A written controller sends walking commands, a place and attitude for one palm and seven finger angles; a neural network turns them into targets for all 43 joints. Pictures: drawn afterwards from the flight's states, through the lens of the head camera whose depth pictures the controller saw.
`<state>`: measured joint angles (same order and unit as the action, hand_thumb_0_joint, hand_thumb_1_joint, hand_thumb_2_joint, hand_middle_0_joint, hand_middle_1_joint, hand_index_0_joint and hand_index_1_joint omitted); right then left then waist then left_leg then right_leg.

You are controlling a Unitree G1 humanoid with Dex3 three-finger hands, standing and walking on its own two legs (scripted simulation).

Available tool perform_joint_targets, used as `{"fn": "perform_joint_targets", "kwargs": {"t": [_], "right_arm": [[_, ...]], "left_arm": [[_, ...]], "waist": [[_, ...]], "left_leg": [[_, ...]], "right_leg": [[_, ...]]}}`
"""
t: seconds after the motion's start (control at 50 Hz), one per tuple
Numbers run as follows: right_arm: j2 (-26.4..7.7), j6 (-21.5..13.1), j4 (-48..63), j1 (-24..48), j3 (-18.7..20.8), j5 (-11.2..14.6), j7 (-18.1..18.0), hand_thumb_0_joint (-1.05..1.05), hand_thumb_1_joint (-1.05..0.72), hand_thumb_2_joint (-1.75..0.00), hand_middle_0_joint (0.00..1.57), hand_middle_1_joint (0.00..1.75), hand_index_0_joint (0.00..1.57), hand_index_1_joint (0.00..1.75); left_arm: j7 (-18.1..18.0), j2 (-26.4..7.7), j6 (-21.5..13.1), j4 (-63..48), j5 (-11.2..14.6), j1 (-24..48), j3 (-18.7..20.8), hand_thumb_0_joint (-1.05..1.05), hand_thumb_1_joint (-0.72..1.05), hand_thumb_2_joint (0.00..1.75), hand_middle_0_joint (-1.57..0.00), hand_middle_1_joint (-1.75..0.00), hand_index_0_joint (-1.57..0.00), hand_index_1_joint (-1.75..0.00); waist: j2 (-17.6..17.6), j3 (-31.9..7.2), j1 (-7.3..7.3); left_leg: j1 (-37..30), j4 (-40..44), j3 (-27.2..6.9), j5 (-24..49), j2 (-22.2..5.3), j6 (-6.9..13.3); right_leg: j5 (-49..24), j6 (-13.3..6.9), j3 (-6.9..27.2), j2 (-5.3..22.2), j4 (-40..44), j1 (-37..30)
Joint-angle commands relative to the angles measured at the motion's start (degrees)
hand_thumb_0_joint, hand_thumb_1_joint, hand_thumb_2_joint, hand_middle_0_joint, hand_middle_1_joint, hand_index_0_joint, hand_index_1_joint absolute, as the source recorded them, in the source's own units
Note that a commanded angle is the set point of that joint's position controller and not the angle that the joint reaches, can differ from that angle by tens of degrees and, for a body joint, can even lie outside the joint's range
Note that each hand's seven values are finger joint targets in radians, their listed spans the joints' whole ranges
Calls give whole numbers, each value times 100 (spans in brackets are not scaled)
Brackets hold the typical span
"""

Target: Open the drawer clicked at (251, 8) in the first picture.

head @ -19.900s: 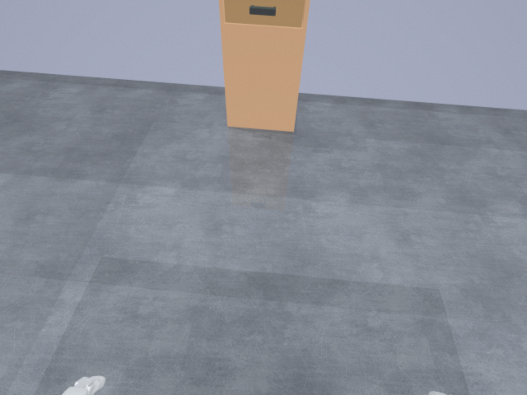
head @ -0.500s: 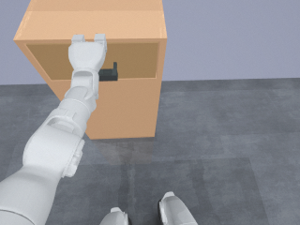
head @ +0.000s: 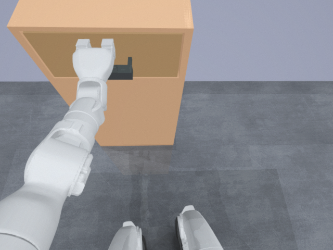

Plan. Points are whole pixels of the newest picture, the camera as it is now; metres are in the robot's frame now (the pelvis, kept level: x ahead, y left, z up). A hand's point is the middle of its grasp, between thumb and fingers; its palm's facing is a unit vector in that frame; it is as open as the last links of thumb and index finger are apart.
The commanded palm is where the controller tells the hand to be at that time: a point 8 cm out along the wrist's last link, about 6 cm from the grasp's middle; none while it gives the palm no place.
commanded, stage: lower the fingers behind the handle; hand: left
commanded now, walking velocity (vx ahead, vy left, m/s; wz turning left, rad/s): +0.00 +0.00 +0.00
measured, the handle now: (110, 66) +0.58 +0.08 +0.02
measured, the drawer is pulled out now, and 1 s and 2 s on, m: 0.00 0.00 0.00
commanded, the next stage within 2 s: lift the fingers back up to retry in 0.50 s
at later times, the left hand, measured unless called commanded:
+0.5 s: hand (99, 78) +0.54 +0.11 +0.02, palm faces +0.04 +0.04 -1.00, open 13.7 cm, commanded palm +0.52 +0.12 +0.03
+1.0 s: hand (97, 76) +0.54 +0.11 +0.03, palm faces -0.03 +0.00 -1.00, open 13.6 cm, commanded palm +0.53 +0.12 +0.09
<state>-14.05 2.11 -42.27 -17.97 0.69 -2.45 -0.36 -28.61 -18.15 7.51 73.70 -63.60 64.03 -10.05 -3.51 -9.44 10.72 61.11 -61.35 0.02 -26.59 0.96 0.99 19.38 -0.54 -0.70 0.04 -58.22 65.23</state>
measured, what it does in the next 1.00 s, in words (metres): stands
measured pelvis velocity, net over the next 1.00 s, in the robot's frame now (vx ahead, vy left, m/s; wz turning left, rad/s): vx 0.00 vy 0.00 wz -0.01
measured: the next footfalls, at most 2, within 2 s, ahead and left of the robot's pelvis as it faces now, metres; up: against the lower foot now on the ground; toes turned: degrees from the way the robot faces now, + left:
none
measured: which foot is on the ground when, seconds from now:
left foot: down 0.00-1.00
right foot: down 0.00-1.00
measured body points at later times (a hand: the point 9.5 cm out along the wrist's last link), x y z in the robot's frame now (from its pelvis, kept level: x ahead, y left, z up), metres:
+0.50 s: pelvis -0.01 +0.00 -0.01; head +0.13 -0.01 +0.41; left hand +0.53 +0.10 +0.08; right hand -0.01 -0.27 -0.15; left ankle +0.01 +0.11 -0.65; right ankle +0.07 -0.11 -0.65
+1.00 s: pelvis +0.00 +0.00 +0.01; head +0.14 -0.02 +0.44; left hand +0.54 +0.11 +0.08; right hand -0.01 -0.26 -0.12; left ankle +0.01 +0.11 -0.65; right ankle +0.07 -0.11 -0.65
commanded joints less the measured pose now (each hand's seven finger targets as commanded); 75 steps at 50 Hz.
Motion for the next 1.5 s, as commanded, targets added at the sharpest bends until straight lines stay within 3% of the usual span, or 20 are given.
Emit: {"fn": "perform_joint_targets", "kwargs": {"t": [0.0, 0.02, 0.08, 0.18, 0.28, 0.42, 0.5, 0.54, 0.6, 0.74, 0.8, 0.84, 0.88, 1.08, 1.2, 1.24, 1.28, 1.34, 1.42, 1.48], "right_arm": [[-974, -21, 305, -1004, 281, 32, -145, 0, -90, -90, 20, 30, 20, 30], [-1007, -27, 324, -1001, 277, 40, -153, 0, -90, -90, 20, 30, 20, 30], [-952, -83, 436, -961, 284, 56, -184, 0, -90, -90, 20, 30, 20, 30], [-899, -166, 546, -1019, 350, 27, -140, 0, -90, -90, 20, 30, 20, 30], [-949, -164, 530, -981, 325, 53, -139, 0, -90, -90, 20, 30, 20, 30], [-988, -116, 401, -1033, 293, 75, -159, 0, -90, -90, 20, 30, 20, 30], [-971, -116, 425, -1051, 273, 54, -174, 0, -90, -90, 20, 30, 20, 30], [-984, -97, 431, -1031, 248, 75, -184, 0, -90, -90, 20, 30, 20, 30], [-981, -132, 470, -1057, 260, 84, -195, 0, -90, -90, 20, 30, 20, 30], [-963, -156, 505, -1114, 275, 76, -244, 0, -90, -90, 20, 30, 20, 30], [-941, -155, 512, -1141, 296, 80, -243, 0, -90, -90, 20, 30, 20, 30], [-952, -143, 508, -1137, 302, 74, -241, 0, -90, -90, 20, 30, 20, 30], [-924, -151, 503, -1137, 336, 63, -237, 0, -90, -90, 20, 30, 20, 30], [-853, -57, 391, -1094, 478, 0, -152, 0, -90, -90, 20, 30, 20, 30], [-820, 101, 303, -1008, 507, 8, -142, 0, -90, -90, 20, 30, 20, 30], [-803, 138, 299, -968, 513, -6, -134, 0, -90, -90, 20, 30, 20, 30], [-787, 181, 346, -913, 532, -19, -131, 0, -90, -90, 20, 30, 20, 30], [-736, 221, 327, -886, 571, -39, -82, 0, -90, -90, 20, 30, 20, 30], [-738, 295, 311, -798, 575, -29, -31, 0, -90, -90, 20, 30, 20, 30], [-706, 335, 380, -709, 592, -26, -20, 0, -90, -90, 20, 30, 20, 30]], "left_arm": [[513, -922, 190, -118, 85, 1842, 54, 0, -50, 30, -30, -120, -30, -120], [553, -1175, 120, -202, 89, 1883, 237, 0, -50, 30, -30, -120, -30, -120], [634, -955, -61, -356, 35, 1917, 47, 0, -50, 30, -30, -120, -30, -120], [552, -808, -295, -800, -5, 1851, 44, 0, -50, 30, -30, -120, -30, -120], [482, -1109, -153, -821, 74, 1898, 233, 0, -50, 30, -30, -120, -30, -120], [500, -1122, 50, -542, 40, 2020, 161, 0, -50, 30, -30, -120, -30, -120], [573, -1214, 6, -552, 66, 1902, 222, 0, -50, 30, -30, -120, -30, -120], [642, -1277, -1, -418, 74, 1763, 250, 0, -50, 30, -30, -120, -30, -120], [672, -1318, -123, -623, 89, 1938, 252, 0, -50, 30, -30, -120, -30, -120], [588, -1706, -283, -1107, 107, 2397, 485, 0, -50, 30, -30, -120, -30, -120], [530, -1645, -361, -1261, 154, 2495, 463, 0, -50, 30, -30, -120, -30, -120], [476, -1767, -415, -1385, 152, 2457, 601, 0, -50, 30, -30, -120, -30, -120], [405, -1712, -508, -1651, 168, 2714, 579, 0, -50, 30, -30, -120, -30, -120], [60, -1356, -751, -2436, 129, 2518, 537, 0, -50, 30, -30, -120, -30, -120], [19, -1276, -647, -2504, 147, 2202, 546, 0, -50, 30, -30, -120, -30, -120], [41, -1034, -642, -2469, 147, 1992, 421, 0, -50, 30, -30, -120, -30, -120], [58, -1090, -722, -2625, 170, 1826, 535, 0, -50, 30, -30, -120, -30, -120], [69, -802, -780, -2669, 123, 1467, 400, 0, -50, 30, -30, -120, -30, -120], [33, -635, -641, -2482, 61, 1348, 289, 0, -50, 30, -30, -120, -30, -120], [73, -551, -585, -2600, 77, 1333, 248, 0, -50, 30, -30, -120, -30, -120]], "waist": [[533, -1836, 471], [554, -1834, 427], [365, -1758, 456], [212, -2234, 378], [226, -2336, 334], [287, -2116, 430], [323, -2269, 358], [420, -2015, 356], [364, -2081, 370], [169, -2493, 327], [192, -2613, 339], [117, -2721, 227], [67, -2918, 270], [-166, -3170, 66], [-23, -2915, -30], [-21, -2735, -38], [9, -2939, -137], [4, -2859, -197], [163, -2489, -172], [123, -2737, -222]], "left_leg": [[-500, 800, 46, 303, 113, 193], [-386, 753, 48, 207, 106, 200], [-383, 691, 46, 47, 118, 198], [-568, 522, -5, 279, 96, 187], [-431, 526, 5, 121, 105, 188], [-378, 603, -24, -38, 77, 191], [-317, 598, 9, 18, 108, 204], [-197, 599, 26, -68, 100, 206], [-194, 610, 29, -151, 107, 212], [-662, 796, -30, 65, 110, 218], [-923, 919, -68, 197, 103, 208], [-1138, 1008, -89, 354, 102, 193], [-1413, 1064, -103, 559, 100, 190], [-2775, 1422, -141, 2026, 76, 90], [-3051, 1672, -74, 2562, 91, 76], [-3142, 1729, -52, 2776, 75, 60], [-3292, 1719, -44, 3125, 85, 56], [-3407, 1683, -32, 3539, 51, 40], [-3236, 1754, 2, 3351, 54, 35], [-3399, 1747, 14, 3622, 71, 40]], "right_leg": [[-97, -51, 33, -174, 840, -1858], [2, -51, 54, -166, 797, -1844], [217, -82, 45, -157, 732, -1563], [33, -110, 8, -172, 499, -1499], [167, -90, 41, -162, 515, -1627], [317, -66, 10, -161, 591, -1484], [251, -63, 45, -155, 602, -1714], [343, -58, 48, -167, 627, -1647], [435, -50, 70, -152, 658, -1670], [224, -40, 83, -157, 781, -1999], [82, -26, 70, -168, 894, -2152], [-37, -43, 66, -178, 945, -2278], [-228, -44, 70, -186, 1015, -2393], [-1412, -120, -28, -269, 1370, -2968], [-1969, -126, -30, -268, 1593, -3474], [-2125, -129, -48, -269, 1630, -3495], [-2411, -144, -28, -270, 1607, -3711], [-2631, -140, -35, -265, 1592, -3707], [-2574, -141, -59, -274, 1632, -3651], [-2752, -153, -29, -264, 1612, -3825]]}}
